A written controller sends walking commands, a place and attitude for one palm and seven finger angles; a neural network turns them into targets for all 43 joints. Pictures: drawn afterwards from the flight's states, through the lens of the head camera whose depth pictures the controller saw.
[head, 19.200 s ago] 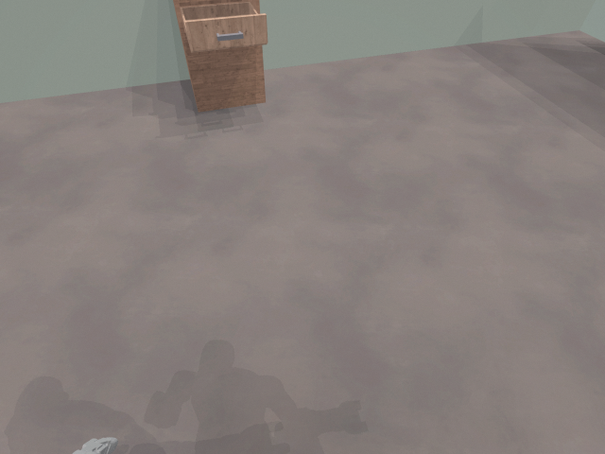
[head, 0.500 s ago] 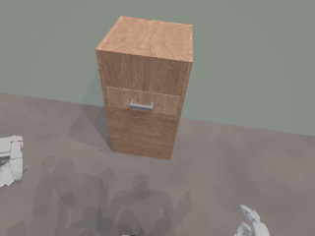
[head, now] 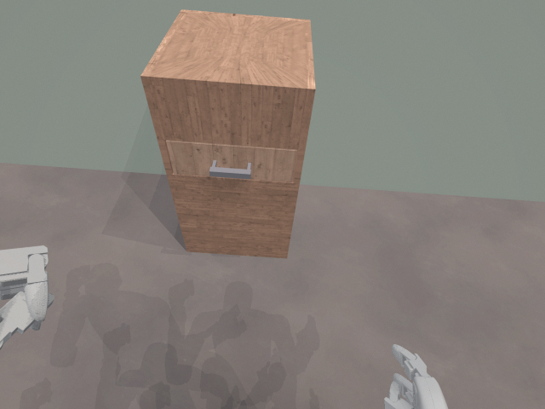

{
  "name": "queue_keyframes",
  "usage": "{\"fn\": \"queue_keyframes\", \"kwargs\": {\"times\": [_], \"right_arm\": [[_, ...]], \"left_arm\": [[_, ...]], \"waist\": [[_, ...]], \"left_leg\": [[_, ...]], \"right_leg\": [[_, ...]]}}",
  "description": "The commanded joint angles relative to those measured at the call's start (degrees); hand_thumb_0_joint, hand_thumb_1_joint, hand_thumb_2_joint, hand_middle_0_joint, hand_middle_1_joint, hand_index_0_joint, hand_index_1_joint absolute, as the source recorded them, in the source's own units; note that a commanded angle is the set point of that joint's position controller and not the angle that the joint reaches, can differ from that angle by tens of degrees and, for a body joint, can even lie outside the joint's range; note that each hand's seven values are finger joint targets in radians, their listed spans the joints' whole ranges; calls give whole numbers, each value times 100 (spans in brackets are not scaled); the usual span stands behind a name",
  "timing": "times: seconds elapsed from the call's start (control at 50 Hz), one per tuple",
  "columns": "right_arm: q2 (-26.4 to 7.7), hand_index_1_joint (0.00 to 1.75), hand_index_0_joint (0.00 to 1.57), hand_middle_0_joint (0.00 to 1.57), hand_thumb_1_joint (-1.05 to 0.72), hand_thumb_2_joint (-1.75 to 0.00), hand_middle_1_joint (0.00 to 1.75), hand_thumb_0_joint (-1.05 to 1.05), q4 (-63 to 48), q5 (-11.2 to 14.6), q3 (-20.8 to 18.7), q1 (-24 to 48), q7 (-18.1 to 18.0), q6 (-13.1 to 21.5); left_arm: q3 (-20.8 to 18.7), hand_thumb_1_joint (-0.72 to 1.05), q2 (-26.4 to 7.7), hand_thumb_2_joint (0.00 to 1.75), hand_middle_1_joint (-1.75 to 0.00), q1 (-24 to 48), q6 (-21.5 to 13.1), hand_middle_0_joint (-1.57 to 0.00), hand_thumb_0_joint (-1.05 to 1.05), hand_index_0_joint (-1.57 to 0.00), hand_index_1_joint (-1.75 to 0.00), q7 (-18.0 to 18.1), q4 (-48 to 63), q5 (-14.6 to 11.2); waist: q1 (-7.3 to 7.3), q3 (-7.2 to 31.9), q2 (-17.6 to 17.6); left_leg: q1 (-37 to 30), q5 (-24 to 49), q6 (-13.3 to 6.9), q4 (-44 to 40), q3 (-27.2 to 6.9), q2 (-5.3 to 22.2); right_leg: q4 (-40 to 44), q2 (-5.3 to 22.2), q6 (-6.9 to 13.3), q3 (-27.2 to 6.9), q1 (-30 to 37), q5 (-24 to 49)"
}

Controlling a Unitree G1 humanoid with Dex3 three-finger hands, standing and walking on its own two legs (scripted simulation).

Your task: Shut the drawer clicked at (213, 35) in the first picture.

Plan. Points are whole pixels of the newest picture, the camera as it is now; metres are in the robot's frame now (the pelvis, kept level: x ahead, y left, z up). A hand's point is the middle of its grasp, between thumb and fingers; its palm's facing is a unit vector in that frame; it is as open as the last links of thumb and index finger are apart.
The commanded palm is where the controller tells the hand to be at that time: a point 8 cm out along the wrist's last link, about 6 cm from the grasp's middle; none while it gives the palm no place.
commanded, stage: let the arm hang, fingers relaxed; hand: left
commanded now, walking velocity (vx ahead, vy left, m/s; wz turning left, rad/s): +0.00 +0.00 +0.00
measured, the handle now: (231, 168) +0.80 +0.13 -0.23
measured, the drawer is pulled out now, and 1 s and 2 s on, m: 0.00 0.00 0.00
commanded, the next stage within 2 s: look to check the result in 1.18 s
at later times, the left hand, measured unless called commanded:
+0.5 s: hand out of the picture -0.05 +0.20 -0.18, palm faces +0.06 -0.97 -0.22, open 3.7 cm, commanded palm none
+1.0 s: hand out of the picture -0.03 +0.17 -0.17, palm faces +0.05 -0.98 -0.18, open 7.3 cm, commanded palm none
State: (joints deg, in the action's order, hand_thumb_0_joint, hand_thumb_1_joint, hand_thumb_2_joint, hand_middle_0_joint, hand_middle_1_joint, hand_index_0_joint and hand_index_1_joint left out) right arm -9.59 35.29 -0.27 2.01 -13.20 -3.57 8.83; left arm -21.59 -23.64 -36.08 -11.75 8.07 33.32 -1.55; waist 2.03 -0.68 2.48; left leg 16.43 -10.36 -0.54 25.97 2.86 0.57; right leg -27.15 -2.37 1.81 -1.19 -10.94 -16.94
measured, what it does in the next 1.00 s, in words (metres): stands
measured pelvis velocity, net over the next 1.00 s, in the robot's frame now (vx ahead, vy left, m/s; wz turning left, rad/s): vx -0.02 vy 0.01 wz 0.03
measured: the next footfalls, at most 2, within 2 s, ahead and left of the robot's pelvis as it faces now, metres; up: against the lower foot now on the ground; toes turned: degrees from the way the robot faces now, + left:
none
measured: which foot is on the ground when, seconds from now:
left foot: down 0.00-1.00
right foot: down 0.00-1.00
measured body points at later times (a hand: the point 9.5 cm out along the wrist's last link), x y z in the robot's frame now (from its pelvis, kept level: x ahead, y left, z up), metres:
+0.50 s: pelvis -0.02 +0.00 +0.00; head +0.00 +0.02 +0.45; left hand -0.06 +0.25 -0.16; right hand +0.00 -0.25 -0.14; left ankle +0.04 +0.11 -0.74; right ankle -0.03 -0.10 -0.74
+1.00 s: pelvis -0.02 +0.01 +0.00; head -0.02 +0.00 +0.45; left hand -0.03 +0.22 -0.16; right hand -0.03 -0.20 -0.16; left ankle +0.04 +0.11 -0.74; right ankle -0.03 -0.10 -0.74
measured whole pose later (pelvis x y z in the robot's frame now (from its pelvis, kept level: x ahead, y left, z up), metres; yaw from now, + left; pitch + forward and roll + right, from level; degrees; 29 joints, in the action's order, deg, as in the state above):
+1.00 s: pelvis -0.02 +0.01 +0.00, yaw +2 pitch -2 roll +0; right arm -7.2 64.6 -1.0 -1.2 -16.6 -1.5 -0.6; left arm -0.1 -6.7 -16.2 -0.7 2.0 -65.1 1.3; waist 1.0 -1.7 -1.0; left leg 14.2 -7.1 -1.2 23.1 1.4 -0.6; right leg -25.0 -1.4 1.5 0.5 -8.5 -14.7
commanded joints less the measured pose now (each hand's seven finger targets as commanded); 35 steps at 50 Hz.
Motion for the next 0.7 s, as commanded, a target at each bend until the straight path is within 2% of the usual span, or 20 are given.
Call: {"fn": "queue_keyframes", "kwargs": {"times": [0.0,0.04,0.06,0.08,0.1,0.12,0.16,0.18,0.2,0.26,0.28,0.32,0.34,0.4,0.46,0.48,0.5,0.6,0.68], "right_arm": [[-837,30,20,20,-90,-90,30,0,-866,24,-379,520,-34,190],[-838,30,20,20,-90,-90,30,0,-869,40,-397,540,-40,104],[-1899,30,20,20,-90,-90,30,0,531,91,-726,952,426,247],[-1541,30,20,20,-90,-90,30,0,550,85,-816,413,382,-41],[-1455,30,20,20,-90,-90,30,0,538,65,-733,140,367,-213],[-1381,30,20,20,-90,-90,30,0,498,47,-653,198,347,-355],[-1367,30,20,20,-90,-90,30,0,489,-35,-575,312,328,-538],[-1361,30,20,20,-90,-90,30,0,565,-66,-573,371,339,-605],[-1329,30,20,20,-90,-90,30,0,660,-101,-553,443,336,-683],[-1191,30,20,20,-90,-90,30,0,1053,-160,-429,569,325,-863],[-1126,30,20,20,-90,-90,30,0,1177,-165,-380,532,317,-899],[-1016,30,20,20,-90,-90,30,0,1451,-145,-321,440,287,-932],[-989,30,20,20,-90,-90,30,0,1583,-135,-322,350,268,-921],[-891,30,20,20,-90,-90,30,0,1871,-136,-357,78,214,-932],[-853,30,20,20,-90,-90,30,0,2142,-101,-367,-169,192,-926],[-859,30,20,20,-90,-90,30,0,2191,-84,-383,-262,183,-932],[-818,30,20,20,-90,-90,30,0,2284,-78,-381,-322,179,-928],[-695,30,20,20,-90,-90,30,0,2580,-58,-392,-553,156,-929],[-603,30,20,20,-90,-90,30,0,2700,-50,-400,-663,152,-926]], "left_arm": [[-835,90,-821,90,-160,-637,-394,-140,0,-140,-160,125,1121,-155],[-781,90,-758,90,-160,-540,-395,-140,0,-140,-160,126,1041,-191],[1574,90,-75,90,-160,707,526,-140,0,-140,-160,-702,-3770,479],[1510,90,91,90,-156,667,925,-136,0,-136,-156,-805,-3890,427],[1538,90,163,90,-151,904,980,-132,0,-132,-151,-808,-4067,397],[1574,90,163,90,-147,1094,991,-128,0,-128,-147,-814,-4356,380],[1624,90,85,90,-138,1536,1025,-120,0,-120,-138,-803,-5036,384],[1649,90,23,90,-134,1796,1049,-116,0,-116,-134,-791,-5436,385],[1688,90,11,90,-130,1956,1091,-112,0,-112,-130,-779,-5833,358],[1846,90,95,90,-117,2276,1188,-100,0,-100,-117,-729,-6987,317],[1895,90,158,90,-112,2225,1210,-96,0,-96,-112,-721,-7332,308],[1977,90,259,90,-104,2062,1207,-88,0,-88,-104,-727,-7971,271],[1986,90,293,90,-99,1996,1182,-84,0,-84,-99,-729,-8219,262],[1950,90,481,90,-86,1795,1155,-72,0,-72,-86,-714,-8792,265],[2022,90,504,90,-73,1697,1131,-60,0,-60,-73,-722,-9178,227],[2037,90,525,90,-69,1670,1127,-56,0,-56,-69,-713,-9265,228],[2063,90,581,90,-65,1649,1127,-52,0,-52,-65,-708,-9380,224],[2099,90,693,90,-43,1472,1126,-32,0,-32,-43,-656,-9708,218],[2092,90,769,90,-30,1336,1126,-20,0,-20,-30,-621,-9815,225]], "waist": [[-158,841,-553],[-118,766,-540],[53,425,-558],[31,946,-314],[-7,996,169],[-83,887,585],[-111,615,1283],[-94,473,1192],[-101,245,834],[-107,-212,-324],[-156,-226,-547],[-196,-372,-852],[-182,-230,-947],[-182,-52,-1257],[-173,25,-925],[-164,-17,-622],[-155,-92,-523],[-152,-337,-344],[-174,-365,-258]], "left_leg": [[-442,783,-85,-220,-457,534],[-537,666,-56,-132,-394,448],[-100,1840,-85,909,-451,556],[-556,1899,-8,846,-397,582],[-380,1711,-89,866,-518,596],[-294,1392,-170,848,-580,563],[-87,844,-226,828,-662,412],[-35,616,-196,768,-634,320],[-80,460,-195,681,-635,260],[-98,29,-214,-28,-884,389],[-5,-141,-221,-279,-1023,470],[100,-627,-192,-513,-995,436],[-29,-619,-174,-535,-963,414],[-212,-860,-182,-680,-981,481],[-364,-757,-182,-706,-971,491],[-418,-651,-192,-706,-992,527],[-462,-581,-199,-721,-973,533],[-496,-563,-223,-809,-974,540],[-485,-612,-233,-855,-953,528]], "right_leg": [[562,420,-89,-413,264,1582],[685,488,-54,-542,69,1619],[-170,1011,35,-201,-464,3192],[-162,957,34,-565,-422,3482],[-282,875,89,-344,-318,3006],[-264,850,127,-374,-388,2696],[-75,897,188,-468,-371,2423],[17,974,268,-529,-436,2165],[145,1012,311,-584,-604,1748],[500,745,215,-577,-770,124],[570,623,142,-482,-614,-192],[790,608,138,-519,-462,-360],[853,621,166,-568,-371,-274],[963,612,197,-439,-184,-168],[993,622,217,-393,-136,-32],[1016,612,209,-351,-175,-24],[1023,632,201,-321,-233,11],[1016,629,194,-291,-367,-67],[969,615,182,-300,-393,-132]]}}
